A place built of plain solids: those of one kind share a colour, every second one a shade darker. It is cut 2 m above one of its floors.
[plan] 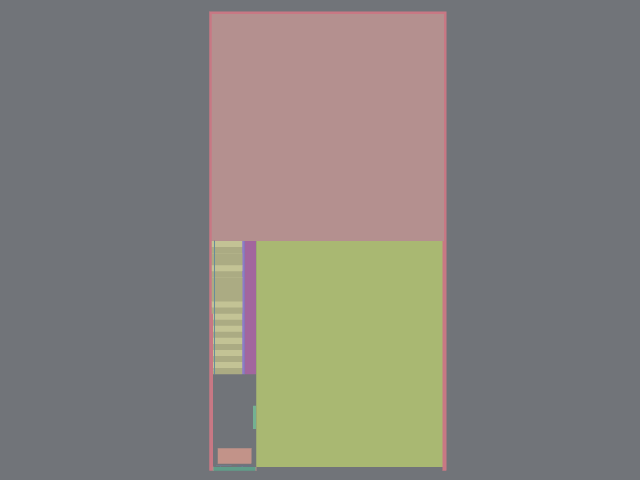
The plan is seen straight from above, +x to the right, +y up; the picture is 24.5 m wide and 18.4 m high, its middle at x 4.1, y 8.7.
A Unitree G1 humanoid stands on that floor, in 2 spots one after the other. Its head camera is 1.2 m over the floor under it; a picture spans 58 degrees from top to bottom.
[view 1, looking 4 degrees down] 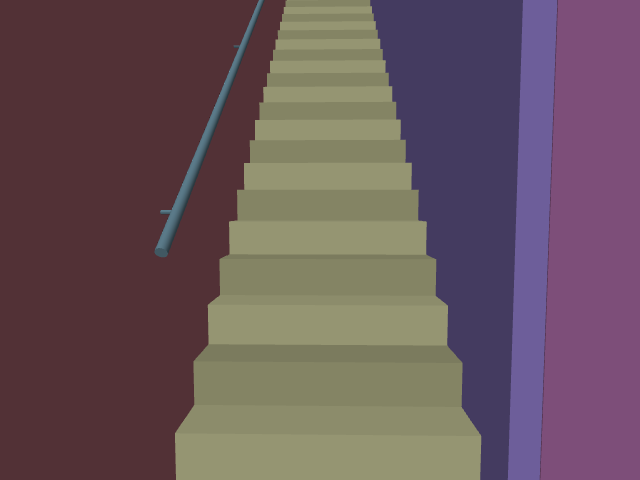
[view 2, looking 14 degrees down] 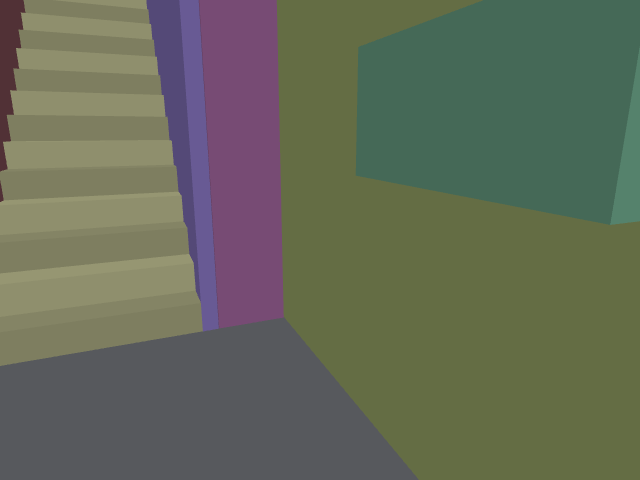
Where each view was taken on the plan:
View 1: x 0.56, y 2.26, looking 91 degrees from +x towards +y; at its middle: stair_step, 2.47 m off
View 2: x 0.82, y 1.00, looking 67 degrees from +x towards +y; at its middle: shops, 2.18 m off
